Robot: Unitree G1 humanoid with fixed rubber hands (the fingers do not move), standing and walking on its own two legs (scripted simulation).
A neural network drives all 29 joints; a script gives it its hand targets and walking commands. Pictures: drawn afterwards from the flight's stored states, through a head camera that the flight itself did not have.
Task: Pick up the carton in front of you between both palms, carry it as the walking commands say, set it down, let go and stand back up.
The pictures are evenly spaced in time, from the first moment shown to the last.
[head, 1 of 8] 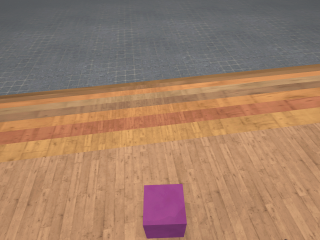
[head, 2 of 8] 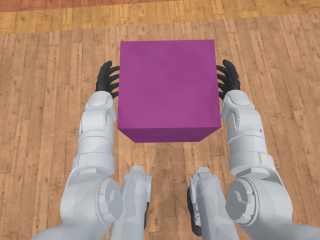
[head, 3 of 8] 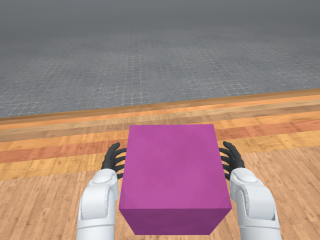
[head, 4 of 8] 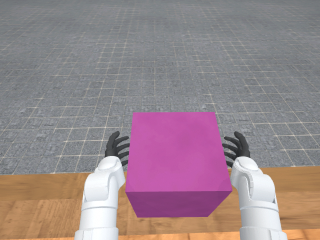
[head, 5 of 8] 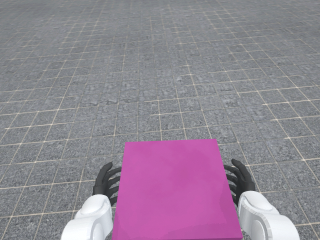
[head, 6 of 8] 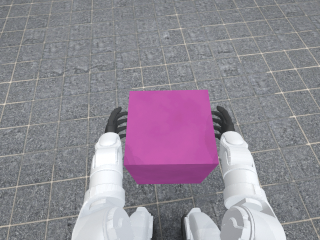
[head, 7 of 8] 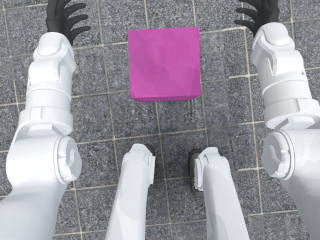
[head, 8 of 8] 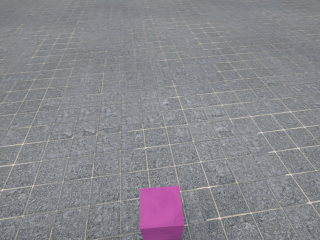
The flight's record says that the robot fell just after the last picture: no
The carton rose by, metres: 0.69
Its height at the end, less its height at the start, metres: -1.13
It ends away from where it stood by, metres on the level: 5.30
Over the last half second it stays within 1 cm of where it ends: yes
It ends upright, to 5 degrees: yes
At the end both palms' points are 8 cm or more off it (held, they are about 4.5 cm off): yes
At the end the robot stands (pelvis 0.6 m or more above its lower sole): yes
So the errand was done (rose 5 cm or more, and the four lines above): yes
